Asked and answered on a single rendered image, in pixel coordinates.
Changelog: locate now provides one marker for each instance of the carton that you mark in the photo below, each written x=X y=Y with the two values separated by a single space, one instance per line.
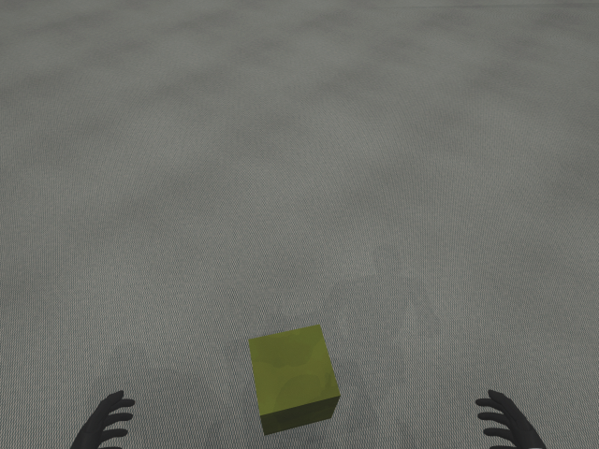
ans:
x=295 y=381

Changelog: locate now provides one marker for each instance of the left robot hand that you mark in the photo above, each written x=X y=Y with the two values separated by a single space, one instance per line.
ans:
x=92 y=435

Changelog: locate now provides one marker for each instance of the right robot hand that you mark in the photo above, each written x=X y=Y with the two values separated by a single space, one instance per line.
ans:
x=521 y=433

